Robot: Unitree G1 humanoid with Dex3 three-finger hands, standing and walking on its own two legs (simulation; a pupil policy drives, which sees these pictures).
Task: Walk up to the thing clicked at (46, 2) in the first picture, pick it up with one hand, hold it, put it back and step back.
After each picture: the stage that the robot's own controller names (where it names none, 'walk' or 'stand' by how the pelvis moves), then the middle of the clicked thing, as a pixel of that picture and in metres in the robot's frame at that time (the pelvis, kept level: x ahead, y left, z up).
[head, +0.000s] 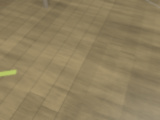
stand; out of the picture +2.13 +0.51 -0.65
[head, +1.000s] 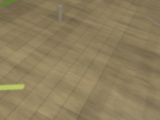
walk; (60, 14) +2.02 +0.23 -0.63
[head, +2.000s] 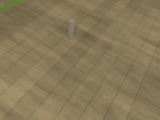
walk; (71, 29) +1.38 +0.05 -0.64
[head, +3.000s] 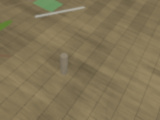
walk; (63, 64) +0.91 +0.11 -0.65
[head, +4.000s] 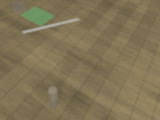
walk; (53, 97) +0.56 +0.16 -0.65
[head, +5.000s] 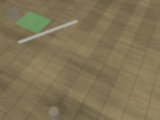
stand; (55, 117) +0.39 +0.18 -0.63
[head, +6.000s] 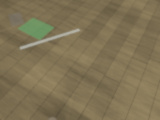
stand; out of the picture +0.35 +0.17 -0.64
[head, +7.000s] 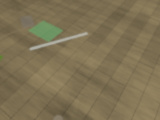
stand; out of the picture +0.38 +0.15 -0.65
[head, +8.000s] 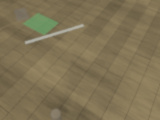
stand; (57, 119) +0.39 +0.17 -0.65
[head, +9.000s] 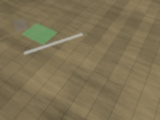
stand; out of the picture +0.33 +0.16 -0.65
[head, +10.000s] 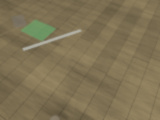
stand; out of the picture +0.37 +0.17 -0.66
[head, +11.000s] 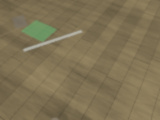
stand; out of the picture +0.35 +0.17 -0.66
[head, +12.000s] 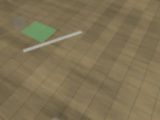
stand; out of the picture +0.36 +0.17 -0.66
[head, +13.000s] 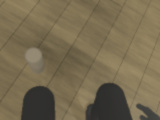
go down; (35, 62) +0.43 +0.16 -0.35
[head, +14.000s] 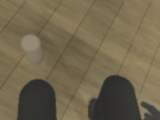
go down; (33, 52) +0.45 +0.17 -0.28
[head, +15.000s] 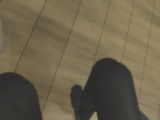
close in; out of the picture +0.46 +0.20 -0.18
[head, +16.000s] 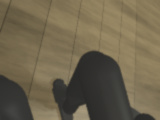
close; out of the picture +0.45 +0.22 -0.17
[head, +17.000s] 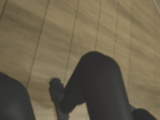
lift; out of the picture +0.44 +0.23 -0.17
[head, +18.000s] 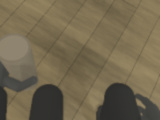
lift; (22, 68) +0.34 +0.19 -0.02
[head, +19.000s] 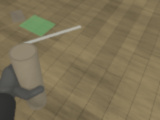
hold; (31, 81) +0.31 +0.17 +0.06
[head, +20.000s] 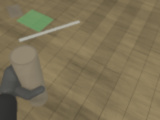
hold; (32, 80) +0.32 +0.16 +0.04
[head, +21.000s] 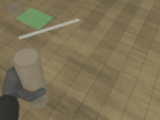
crouch; (34, 82) +0.32 +0.16 +0.03
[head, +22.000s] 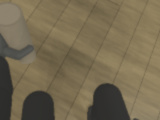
crouch; (19, 40) +0.45 +0.16 -0.05
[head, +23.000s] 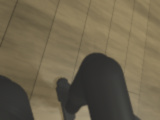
lower; out of the picture +0.47 +0.24 -0.17
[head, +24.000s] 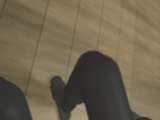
lower; out of the picture +0.47 +0.25 -0.17
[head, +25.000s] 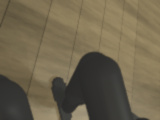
lower; out of the picture +0.46 +0.25 -0.17
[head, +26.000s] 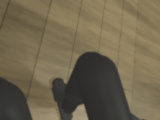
lower; out of the picture +0.48 +0.24 -0.16
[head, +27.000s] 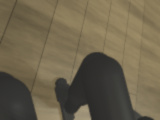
loosen; out of the picture +0.44 +0.21 -0.17
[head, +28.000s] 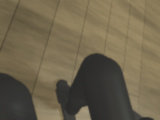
withdraw; out of the picture +0.45 +0.21 -0.18
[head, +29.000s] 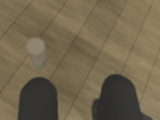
walk; (38, 56) +0.45 +0.16 -0.25
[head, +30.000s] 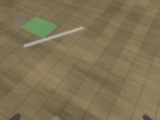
stand; out of the picture +0.36 +0.14 -0.59
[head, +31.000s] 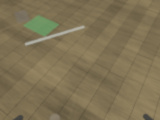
stand; out of the picture +0.37 +0.15 -0.60
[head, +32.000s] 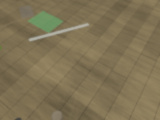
stand; out of the picture +0.37 +0.15 -0.61
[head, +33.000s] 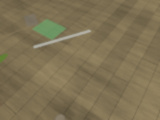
walk; out of the picture +0.38 +0.15 -0.65
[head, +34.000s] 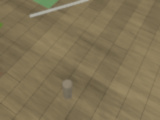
walk; (67, 90) +0.50 +0.08 -0.63
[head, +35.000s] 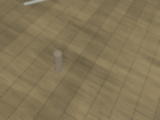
walk; (58, 62) +0.78 +0.15 -0.64
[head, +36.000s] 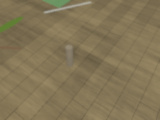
stand; (69, 56) +1.00 +0.14 -0.64
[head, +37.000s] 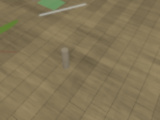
stand; (65, 58) +1.00 +0.16 -0.66
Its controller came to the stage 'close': yes
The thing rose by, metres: 0.69
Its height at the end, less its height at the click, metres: +0.00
